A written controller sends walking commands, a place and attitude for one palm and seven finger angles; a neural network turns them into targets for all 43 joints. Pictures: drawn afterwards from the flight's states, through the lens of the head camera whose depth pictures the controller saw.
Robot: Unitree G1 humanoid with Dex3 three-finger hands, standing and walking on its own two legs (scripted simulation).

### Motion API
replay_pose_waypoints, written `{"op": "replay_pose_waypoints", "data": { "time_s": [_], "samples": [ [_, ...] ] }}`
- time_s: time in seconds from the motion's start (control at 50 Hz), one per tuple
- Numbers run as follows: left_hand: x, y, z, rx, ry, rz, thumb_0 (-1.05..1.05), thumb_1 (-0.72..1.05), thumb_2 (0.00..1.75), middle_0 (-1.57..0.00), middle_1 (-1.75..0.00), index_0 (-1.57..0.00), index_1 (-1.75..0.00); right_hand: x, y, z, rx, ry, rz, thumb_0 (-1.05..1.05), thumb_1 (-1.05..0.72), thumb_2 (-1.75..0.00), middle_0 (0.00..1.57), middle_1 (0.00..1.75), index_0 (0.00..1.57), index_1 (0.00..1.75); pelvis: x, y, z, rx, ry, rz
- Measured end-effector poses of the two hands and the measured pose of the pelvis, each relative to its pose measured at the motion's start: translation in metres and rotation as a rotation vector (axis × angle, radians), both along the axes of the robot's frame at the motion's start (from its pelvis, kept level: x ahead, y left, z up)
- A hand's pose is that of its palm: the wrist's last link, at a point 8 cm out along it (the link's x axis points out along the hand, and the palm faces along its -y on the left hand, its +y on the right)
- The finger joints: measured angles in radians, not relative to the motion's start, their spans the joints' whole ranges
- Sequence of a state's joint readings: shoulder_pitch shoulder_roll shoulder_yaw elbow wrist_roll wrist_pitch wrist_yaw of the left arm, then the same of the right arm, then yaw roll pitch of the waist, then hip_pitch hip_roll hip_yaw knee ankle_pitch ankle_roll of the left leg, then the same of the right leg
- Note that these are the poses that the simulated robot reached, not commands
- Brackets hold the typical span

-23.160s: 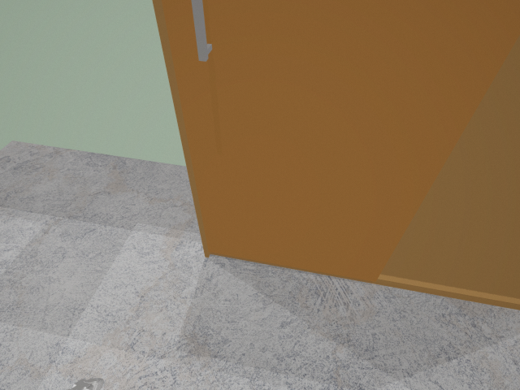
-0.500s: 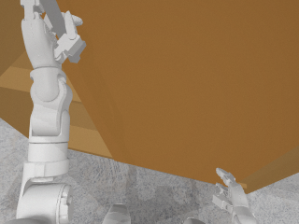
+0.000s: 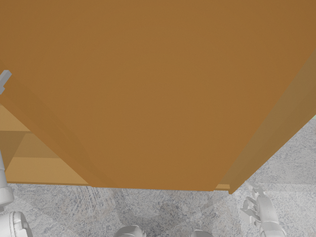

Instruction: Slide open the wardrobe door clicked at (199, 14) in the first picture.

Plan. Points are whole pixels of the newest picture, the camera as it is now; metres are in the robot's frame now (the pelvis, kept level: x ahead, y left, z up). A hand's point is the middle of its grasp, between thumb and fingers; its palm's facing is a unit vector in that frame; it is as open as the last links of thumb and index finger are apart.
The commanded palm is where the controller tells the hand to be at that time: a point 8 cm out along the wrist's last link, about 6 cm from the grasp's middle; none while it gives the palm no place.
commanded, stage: stop walking and hold the door there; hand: left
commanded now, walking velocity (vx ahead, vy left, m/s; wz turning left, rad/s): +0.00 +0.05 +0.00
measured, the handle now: out of the picture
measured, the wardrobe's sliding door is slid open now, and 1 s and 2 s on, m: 0.60 0.60 0.60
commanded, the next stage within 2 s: none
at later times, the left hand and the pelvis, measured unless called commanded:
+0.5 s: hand out of the picture +0.35 +0.33 +0.26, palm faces +0.65 -0.74 -0.18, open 6.4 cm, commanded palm +0.31 +0.36 +0.23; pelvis -0.03 -0.02 +0.01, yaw -7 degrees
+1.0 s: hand out of the picture +0.35 +0.33 +0.26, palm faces +0.62 -0.76 -0.19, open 6.4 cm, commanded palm +0.30 +0.35 +0.23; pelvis -0.03 +0.00 +0.01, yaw -7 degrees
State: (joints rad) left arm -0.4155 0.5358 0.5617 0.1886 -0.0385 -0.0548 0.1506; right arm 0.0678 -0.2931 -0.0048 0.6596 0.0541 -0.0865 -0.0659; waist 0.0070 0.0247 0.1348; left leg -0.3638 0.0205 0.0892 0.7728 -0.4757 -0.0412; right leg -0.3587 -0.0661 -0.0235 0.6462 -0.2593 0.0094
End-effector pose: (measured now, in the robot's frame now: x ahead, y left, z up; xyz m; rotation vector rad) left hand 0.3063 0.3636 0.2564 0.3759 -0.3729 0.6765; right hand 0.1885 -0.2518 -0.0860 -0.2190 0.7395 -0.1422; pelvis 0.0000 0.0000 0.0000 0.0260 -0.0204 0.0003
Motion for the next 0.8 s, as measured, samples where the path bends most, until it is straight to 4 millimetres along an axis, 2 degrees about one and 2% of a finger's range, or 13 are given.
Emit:
{"op": "replay_pose_waypoints", "data": {
  "time_s": [0.08, 0.18, 0.3, 0.46, 0.6, 0.8],
  "samples": [
    [0.002, -0.001, -0.002, -0.057, -0.037, -0.027, -0.06, 0.69, 0.84, -0.45, -1.4, -0.21, -1.29, -0.028, -0.022, 0.01, -0.06, 0.011, -0.081, 0.01, -0.91, -0.89, 0.19, 0.3, 0.2, 0.3, -0.003, 0.0, -0.003, -0.015, -0.018, -0.021],
    [0.001, -0.005, 0.0, -0.104, -0.011, -0.017, -0.03, 0.73, 0.82, -0.45, -1.4, -0.19, -1.29, -0.065, -0.03, 0.02, -0.054, 0.014, -0.122, 0.01, -0.91, -0.89, 0.19, 0.3, 0.2, 0.3, -0.007, -0.006, 0.008, -0.034, -0.015, -0.059],
    [-0.002, -0.006, 0.003, -0.094, 0.043, 0.021, -0.04, 0.73, 0.77, -0.45, -1.4, -0.19, -1.29, -0.107, -0.039, 0.005, -0.024, 0.074, -0.159, 0.01, -0.9, -0.89, 0.2, 0.3, 0.21, 0.3, -0.018, -0.022, 0.007, -0.028, 0.004, -0.095],
    [-0.003, -0.004, 0.006, -0.109, 0.066, 0.006, -0.03, 0.71, 0.77, -0.45, -1.4, -0.24, -1.32, -0.157, -0.054, -0.002, -0.052, 0.166, -0.251, 0.01, -0.9, -0.89, 0.2, 0.3, 0.21, 0.3, -0.028, -0.019, 0.01, -0.027, 0.008, -0.11],
    [-0.003, -0.002, 0.006, -0.11, 0.072, -0.017, -0.03, 0.7, 0.77, -0.45, -1.4, -0.24, -1.34, -0.172, -0.053, 0.001, -0.063, 0.161, -0.277, 0.01, -0.91, -0.89, 0.2, 0.3, 0.21, 0.3, -0.034, -0.014, 0.011, -0.028, 0.006, -0.121],
    [-0.003, 0.001, 0.006, -0.092, 0.067, -0.043, -0.04, 0.68, 0.79, -0.45, -1.4, -0.25, -1.35, -0.163, -0.035, 0.0, -0.036, 0.136, -0.248, 0.01, -0.9, -0.89, 0.2, 0.3, 0.21, 0.3, -0.036, -0.006, 0.011, -0.026, 0.011, -0.126]
  ]
}}
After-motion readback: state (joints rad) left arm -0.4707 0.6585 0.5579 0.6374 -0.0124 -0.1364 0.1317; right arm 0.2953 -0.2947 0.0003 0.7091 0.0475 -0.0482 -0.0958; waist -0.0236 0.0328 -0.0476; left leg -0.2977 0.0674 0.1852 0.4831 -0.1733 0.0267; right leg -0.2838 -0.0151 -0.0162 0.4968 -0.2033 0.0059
